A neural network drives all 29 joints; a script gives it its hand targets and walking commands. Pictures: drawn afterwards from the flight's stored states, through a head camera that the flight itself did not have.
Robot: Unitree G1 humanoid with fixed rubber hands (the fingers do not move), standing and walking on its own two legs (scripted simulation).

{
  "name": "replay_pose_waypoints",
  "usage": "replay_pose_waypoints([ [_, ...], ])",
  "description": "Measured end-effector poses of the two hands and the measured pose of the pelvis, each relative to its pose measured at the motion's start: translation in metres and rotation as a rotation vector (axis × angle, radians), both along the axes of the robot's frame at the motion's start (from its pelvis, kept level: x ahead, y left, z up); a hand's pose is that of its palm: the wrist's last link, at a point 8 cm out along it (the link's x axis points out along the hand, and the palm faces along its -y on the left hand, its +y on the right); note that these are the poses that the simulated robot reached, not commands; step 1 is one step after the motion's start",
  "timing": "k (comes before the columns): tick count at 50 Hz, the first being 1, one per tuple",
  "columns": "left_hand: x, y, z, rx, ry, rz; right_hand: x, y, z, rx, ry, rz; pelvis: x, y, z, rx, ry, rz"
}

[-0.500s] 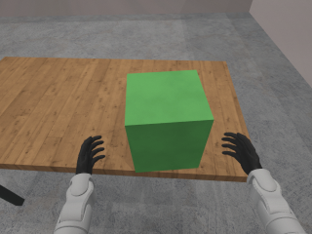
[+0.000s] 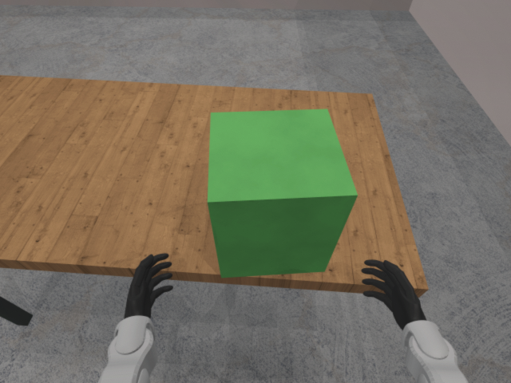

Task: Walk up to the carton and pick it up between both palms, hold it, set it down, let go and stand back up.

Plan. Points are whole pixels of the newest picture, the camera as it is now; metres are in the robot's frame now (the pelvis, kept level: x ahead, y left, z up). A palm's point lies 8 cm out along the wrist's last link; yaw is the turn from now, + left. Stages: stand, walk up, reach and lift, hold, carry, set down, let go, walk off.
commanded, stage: set down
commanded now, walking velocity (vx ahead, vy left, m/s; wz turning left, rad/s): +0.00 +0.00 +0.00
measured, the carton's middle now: (271, 197) +0.44 +0.02 +0.01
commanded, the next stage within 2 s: let go in 0.48 s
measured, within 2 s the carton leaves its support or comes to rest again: neither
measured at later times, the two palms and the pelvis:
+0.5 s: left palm (132, 337) +0.18 +0.22 -0.04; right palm (408, 334) +0.23 -0.21 -0.04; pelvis +0.01 +0.00 +0.00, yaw +0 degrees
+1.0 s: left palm (126, 351) +0.17 +0.23 -0.06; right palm (409, 356) +0.20 -0.22 -0.07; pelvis +0.01 +0.00 +0.00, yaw +0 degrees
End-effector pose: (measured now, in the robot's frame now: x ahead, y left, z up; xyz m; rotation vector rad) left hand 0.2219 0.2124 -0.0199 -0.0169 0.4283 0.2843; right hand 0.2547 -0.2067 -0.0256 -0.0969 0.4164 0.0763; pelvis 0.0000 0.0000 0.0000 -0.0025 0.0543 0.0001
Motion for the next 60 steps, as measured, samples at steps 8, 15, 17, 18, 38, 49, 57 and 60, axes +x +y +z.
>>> replay_pose_waypoints([
  [8,-0.017,0.009,-0.011,0.014,0.057,0.019,-0.015,0.003,-0.012,0.000,0.012,-0.009,0.007,0.003,0.000,-0.004,0.002,0.000],
  [15,-0.031,0.012,-0.015,0.019,0.083,0.029,-0.022,-0.002,-0.013,-0.020,0.010,-0.022,0.007,0.004,0.000,-0.005,-0.013,0.000],
  [17,-0.034,0.012,-0.016,0.017,0.090,0.026,-0.023,-0.003,-0.013,-0.032,0.014,-0.020,0.006,0.004,0.000,-0.005,-0.017,0.001],
  [18,-0.034,0.011,-0.017,0.015,0.094,0.024,-0.024,-0.004,-0.013,-0.038,0.018,-0.019,0.006,0.003,0.000,-0.004,-0.019,0.001],
  [38,-0.047,0.017,-0.033,0.011,0.253,-0.006,-0.041,-0.010,-0.035,-0.093,0.160,-0.035,0.007,0.004,0.000,-0.005,-0.029,0.001],
  [49,-0.055,0.018,-0.042,-0.007,0.325,-0.040,-0.054,-0.013,-0.047,-0.136,0.243,-0.052,0.006,0.002,0.000,-0.002,-0.041,0.001],
  [57,-0.065,0.032,-0.052,0.050,0.363,-0.066,-0.064,-0.017,-0.058,-0.205,0.323,-0.043,0.008,0.000,-0.003,0.001,-0.058,0.001],
  [60,-0.077,0.054,-0.056,0.105,0.386,-0.059,-0.068,-0.031,-0.057,-0.256,0.343,-0.050,0.009,0.001,-0.005,0.001,-0.075,0.001],
])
